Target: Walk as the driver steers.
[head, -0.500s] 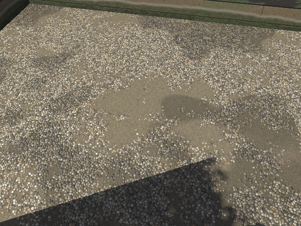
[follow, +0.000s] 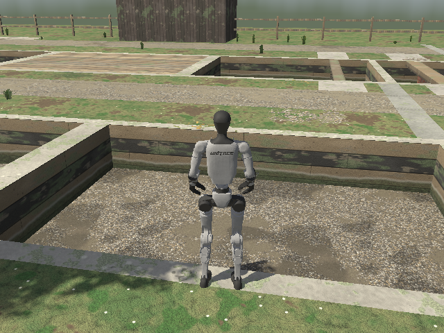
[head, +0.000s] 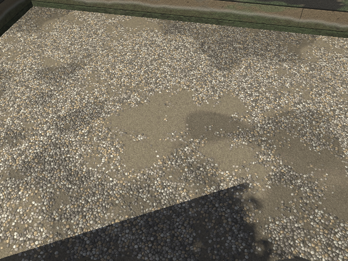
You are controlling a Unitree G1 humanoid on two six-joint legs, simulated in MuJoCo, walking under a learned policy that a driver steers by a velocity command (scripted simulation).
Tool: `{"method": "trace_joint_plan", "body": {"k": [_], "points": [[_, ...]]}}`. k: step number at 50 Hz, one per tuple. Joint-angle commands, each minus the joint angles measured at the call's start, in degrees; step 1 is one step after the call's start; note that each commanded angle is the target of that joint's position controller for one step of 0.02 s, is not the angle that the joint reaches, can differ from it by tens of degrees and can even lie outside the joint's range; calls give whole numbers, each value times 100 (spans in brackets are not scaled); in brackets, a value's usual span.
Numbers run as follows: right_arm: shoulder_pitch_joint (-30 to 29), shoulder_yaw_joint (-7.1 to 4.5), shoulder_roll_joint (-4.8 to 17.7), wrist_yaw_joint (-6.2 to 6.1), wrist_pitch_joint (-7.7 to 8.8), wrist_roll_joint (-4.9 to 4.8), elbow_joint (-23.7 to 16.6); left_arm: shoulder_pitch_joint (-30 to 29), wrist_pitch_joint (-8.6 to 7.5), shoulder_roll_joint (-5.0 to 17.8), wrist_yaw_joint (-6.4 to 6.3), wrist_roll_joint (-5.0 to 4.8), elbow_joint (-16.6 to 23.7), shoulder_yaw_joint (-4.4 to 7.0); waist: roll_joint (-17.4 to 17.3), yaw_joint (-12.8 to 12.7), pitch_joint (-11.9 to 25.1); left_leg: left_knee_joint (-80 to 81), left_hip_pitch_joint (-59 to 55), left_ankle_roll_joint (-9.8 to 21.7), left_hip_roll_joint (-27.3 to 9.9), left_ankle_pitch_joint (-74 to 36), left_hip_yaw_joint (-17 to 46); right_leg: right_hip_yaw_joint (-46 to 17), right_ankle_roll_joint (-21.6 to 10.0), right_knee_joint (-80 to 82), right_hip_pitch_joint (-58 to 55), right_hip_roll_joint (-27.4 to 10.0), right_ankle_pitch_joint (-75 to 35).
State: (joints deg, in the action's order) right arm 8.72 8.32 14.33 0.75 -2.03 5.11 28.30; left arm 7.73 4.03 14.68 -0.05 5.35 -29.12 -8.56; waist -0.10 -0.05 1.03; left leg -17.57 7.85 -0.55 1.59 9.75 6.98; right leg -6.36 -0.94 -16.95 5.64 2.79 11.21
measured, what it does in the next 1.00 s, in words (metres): stands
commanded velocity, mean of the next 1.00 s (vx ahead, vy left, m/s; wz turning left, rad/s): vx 0.34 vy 0.00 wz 0.00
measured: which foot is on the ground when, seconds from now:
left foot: down 0.00-1.00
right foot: down 0.00-1.00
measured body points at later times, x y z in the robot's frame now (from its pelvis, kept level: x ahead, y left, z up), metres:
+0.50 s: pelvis +0.00 +0.00 +0.00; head +0.00 +0.00 +0.45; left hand +0.20 +0.21 -0.07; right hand +0.20 -0.20 -0.07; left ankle +0.00 +0.13 -0.75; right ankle -0.03 -0.12 -0.75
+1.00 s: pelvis +0.01 +0.00 +0.00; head +0.01 +0.00 +0.45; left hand +0.11 +0.23 -0.11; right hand +0.12 -0.24 -0.11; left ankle +0.00 +0.13 -0.75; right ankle -0.03 -0.12 -0.75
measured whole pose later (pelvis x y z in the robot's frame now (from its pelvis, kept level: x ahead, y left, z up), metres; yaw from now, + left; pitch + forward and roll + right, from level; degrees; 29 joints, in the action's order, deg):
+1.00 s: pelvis +0.01 +0.00 +0.00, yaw +0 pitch +0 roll +0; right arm 17.4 4.5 14.6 -1.0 -4.1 2.3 35.4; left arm 17.1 3.7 14.9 -0.4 1.8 -38.3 -5.1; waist 0.2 0.2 1.5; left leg -13.8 5.7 -0.8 0.9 8.5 7.5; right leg -6.6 -1.4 -11.8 2.7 2.9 9.3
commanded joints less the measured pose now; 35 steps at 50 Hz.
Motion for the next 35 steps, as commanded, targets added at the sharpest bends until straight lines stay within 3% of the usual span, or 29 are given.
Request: {"method": "trace_joint_plan", "body": {"k": [1, 23, 28, 33, 35], "points": [[-414, -171, 493, -15, 99, 0, -539, -439, -95, 506, -18, 1, 543, 175, -10, 1, 426, 152, 115, 167, -493, -1159, 353, -513, -97, 108, -330, -548, -1029], [-395, -171, 491, -12, 97, -2, -519, -437, -95, 494, -16, -5, 554, 175, -9, 9, 424, 159, 119, 166, -502, -1115, 353, -537, -101, 125, -313, -547, -1021], [76, -293, 623, 13, 62, -129, -190, 28, -45, 638, -11, -132, 225, 296, -27, 7, 296, 341, 34, 284, -538, -1010, 409, -577, -216, 313, -445, -577, -939], [344, -418, 639, 0, 19, -217, 59, 273, -1, 641, -21, -233, -51, 412, -9, 8, 65, 472, 83, 326, -513, -809, 392, -548, -266, 470, -441, -548, -822], [450, -471, 661, -57, -19, -270, 125, 339, -65, 652, -31, -282, -147, 450, 36, 30, 55, 467, 43, 316, -508, -955, 392, -531, -240, 471, -442, -531, -1056]]}}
